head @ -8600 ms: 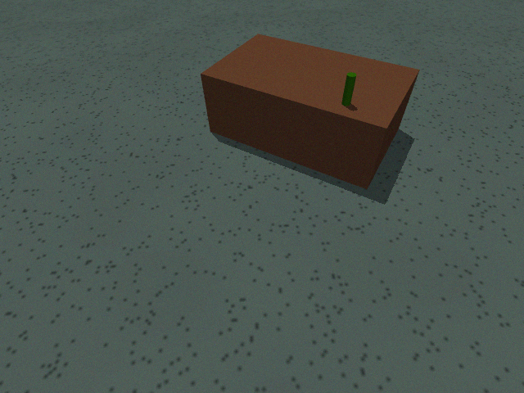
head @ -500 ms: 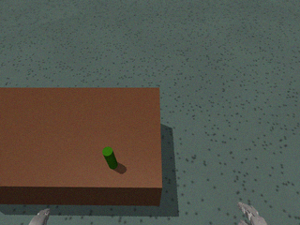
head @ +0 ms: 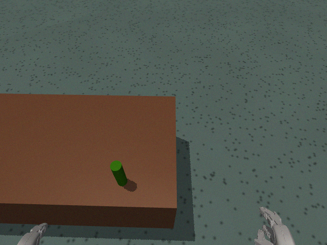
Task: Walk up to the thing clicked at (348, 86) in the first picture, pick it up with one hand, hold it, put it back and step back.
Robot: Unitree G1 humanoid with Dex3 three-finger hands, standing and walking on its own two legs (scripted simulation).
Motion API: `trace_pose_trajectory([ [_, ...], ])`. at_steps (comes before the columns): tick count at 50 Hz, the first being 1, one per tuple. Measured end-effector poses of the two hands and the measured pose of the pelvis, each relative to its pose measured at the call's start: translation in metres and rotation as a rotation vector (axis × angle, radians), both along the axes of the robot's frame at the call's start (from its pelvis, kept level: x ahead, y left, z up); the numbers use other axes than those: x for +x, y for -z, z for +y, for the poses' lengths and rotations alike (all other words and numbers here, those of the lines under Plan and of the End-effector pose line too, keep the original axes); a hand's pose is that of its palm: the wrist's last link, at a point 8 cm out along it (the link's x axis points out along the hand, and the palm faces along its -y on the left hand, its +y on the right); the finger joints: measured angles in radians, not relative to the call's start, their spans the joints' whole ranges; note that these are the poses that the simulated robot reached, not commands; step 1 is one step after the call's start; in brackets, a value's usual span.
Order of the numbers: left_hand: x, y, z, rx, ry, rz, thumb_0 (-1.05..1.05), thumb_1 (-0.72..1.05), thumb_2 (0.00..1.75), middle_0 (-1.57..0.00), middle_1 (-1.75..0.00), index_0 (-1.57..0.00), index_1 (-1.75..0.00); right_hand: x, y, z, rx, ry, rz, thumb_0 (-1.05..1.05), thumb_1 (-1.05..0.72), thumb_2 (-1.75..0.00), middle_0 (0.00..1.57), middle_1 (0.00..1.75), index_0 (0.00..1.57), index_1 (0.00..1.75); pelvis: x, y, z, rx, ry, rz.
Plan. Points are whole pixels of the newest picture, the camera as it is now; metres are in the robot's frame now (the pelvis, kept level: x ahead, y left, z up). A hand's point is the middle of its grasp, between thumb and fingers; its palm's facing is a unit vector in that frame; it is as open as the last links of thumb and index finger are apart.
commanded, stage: go down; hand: left
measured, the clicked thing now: (119, 174) +0.43 +0.18 -0.28
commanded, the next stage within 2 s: none
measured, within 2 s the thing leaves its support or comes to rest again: neither
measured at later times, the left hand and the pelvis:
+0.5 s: hand out of the picture +0.12 +0.28 -0.09, palm faces +0.04 -0.95 -0.32, open 17.5 cm; pelvis -0.02 +0.01 -0.02, yaw +0 degrees
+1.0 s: hand (37, 202) +0.25 +0.33 -0.04, palm faces +0.11 -0.97 -0.23, open 17.3 cm; pelvis -0.02 +0.01 -0.02, yaw -1 degrees
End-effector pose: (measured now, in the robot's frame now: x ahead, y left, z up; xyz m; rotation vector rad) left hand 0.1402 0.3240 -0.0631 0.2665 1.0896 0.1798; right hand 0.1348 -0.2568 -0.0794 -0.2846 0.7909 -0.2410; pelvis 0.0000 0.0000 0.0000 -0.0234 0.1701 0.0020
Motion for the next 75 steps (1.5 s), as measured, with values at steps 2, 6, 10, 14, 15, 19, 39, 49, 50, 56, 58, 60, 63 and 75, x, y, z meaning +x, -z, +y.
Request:
trace_pose_trajectory([
  [2,-0.002,0.000,0.000,0.000,0.003,-0.004,-0.01,-0.51,0.08,-0.08,-0.07,-0.06,-0.07,-0.002,0.002,0.001,-0.001,0.002,-0.002,0.01,-0.87,-0.89,0.21,0.30,0.21,0.30,-0.002,0.002,0.000,-0.001,0.001,0.005],
  [6,-0.007,0.000,0.000,0.007,0.006,-0.020,-0.01,-0.52,0.07,-0.08,-0.07,-0.06,-0.08,-0.006,0.005,0.002,-0.006,0.007,-0.012,0.01,-0.87,-0.89,0.21,0.30,0.21,0.30,-0.005,0.007,0.001,-0.005,0.000,0.013],
  [10,-0.011,-0.001,0.002,0.017,0.001,-0.036,-0.01,-0.53,0.07,-0.08,-0.07,-0.06,-0.07,-0.009,0.007,0.004,-0.010,0.011,-0.030,0.01,-0.88,-0.89,0.21,0.30,0.21,0.30,-0.009,0.011,0.002,-0.008,-0.001,0.020],
  [14,-0.016,-0.002,0.003,0.019,-0.001,-0.045,-0.01,-0.53,0.07,-0.08,-0.07,-0.06,-0.08,-0.009,0.008,0.006,-0.013,0.014,-0.057,0.01,-0.88,-0.89,0.21,0.30,0.21,0.30,-0.012,0.015,0.003,-0.013,-0.003,0.023],
  [15,-0.018,-0.002,0.004,0.019,-0.001,-0.047,-0.01,-0.54,0.07,-0.08,-0.07,-0.06,-0.08,-0.009,0.008,0.007,-0.014,0.014,-0.064,0.01,-0.88,-0.89,0.21,0.30,0.21,0.30,-0.013,0.016,0.003,-0.014,-0.003,0.023],
  [19,-0.022,-0.003,0.004,0.020,-0.002,-0.054,-0.01,-0.55,0.07,-0.08,-0.07,-0.06,-0.08,-0.009,0.008,0.009,-0.019,0.015,-0.093,0.01,-0.88,-0.89,0.21,0.30,0.21,0.30,-0.016,0.019,0.004,-0.018,-0.005,0.022],
  [39,0.015,-0.020,0.024,0.025,-0.024,-0.210,-0.01,-0.53,0.10,-0.07,-0.07,-0.05,-0.08,-0.022,0.011,0.014,-0.056,-0.006,-0.131,0.01,-0.87,-0.89,0.21,0.30,0.21,0.30,-0.030,0.027,0.005,-0.028,-0.016,0.023],
  [49,0.090,-0.051,0.047,-0.045,-0.003,-0.349,-0.01,-0.50,0.10,-0.07,-0.05,-0.03,-0.07,-0.046,0.011,0.001,-0.082,0.047,-0.052,0.01,-0.89,-0.90,0.21,0.30,0.21,0.30,-0.023,0.020,0.007,-0.027,0.001,0.033],
  [50,0.093,-0.051,0.049,-0.054,0.001,-0.351,-0.01,-0.50,0.10,-0.07,-0.05,-0.03,-0.07,-0.049,0.012,0.000,-0.083,0.053,-0.042,0.01,-0.89,-0.90,0.21,0.30,0.21,0.30,-0.022,0.020,0.008,-0.026,0.004,0.035],
  [56,0.093,-0.044,0.051,-0.098,0.029,-0.336,-0.01,-0.52,0.09,-0.07,-0.05,-0.03,-0.07,-0.064,0.015,-0.005,-0.089,0.077,0.027,0.01,-0.90,-0.90,0.21,0.30,0.21,0.30,-0.016,0.018,0.011,-0.023,0.017,0.047],
  [58,0.089,-0.040,0.052,-0.107,0.030,-0.341,-0.01,-0.53,0.09,-0.07,-0.04,-0.03,-0.06,-0.067,0.017,-0.005,-0.090,0.073,0.048,0.01,-0.90,-0.90,0.21,0.30,0.21,0.30,-0.015,0.018,0.012,-0.023,0.018,0.049],
  [60,0.086,-0.037,0.053,-0.107,0.033,-0.353,-0.01,-0.53,0.08,-0.07,-0.04,-0.03,-0.06,-0.068,0.018,-0.005,-0.093,0.065,0.063,0.01,-0.90,-0.90,0.21,0.30,0.21,0.30,-0.016,0.019,0.012,-0.023,0.017,0.049],
  [63,0.084,-0.036,0.054,-0.100,0.039,-0.378,-0.01,-0.53,0.08,-0.07,-0.02,-0.03,-0.05,-0.067,0.019,-0.003,-0.097,0.048,0.070,0.01,-0.90,-0.90,0.21,0.30,0.21,0.30,-0.019,0.020,0.012,-0.023,0.013,0.047],
  [75,0.127,-0.065,0.076,-0.106,0.046,-0.550,-0.01,-0.46,0.07,-0.06,-0.01,-0.03,-0.03,-0.060,0.012,0.002,-0.116,-0.014,0.043,0.01,-0.89,-0.90,0.21,0.30,0.21,0.30,-0.033,0.021,0.010,-0.030,0.003,0.053],
])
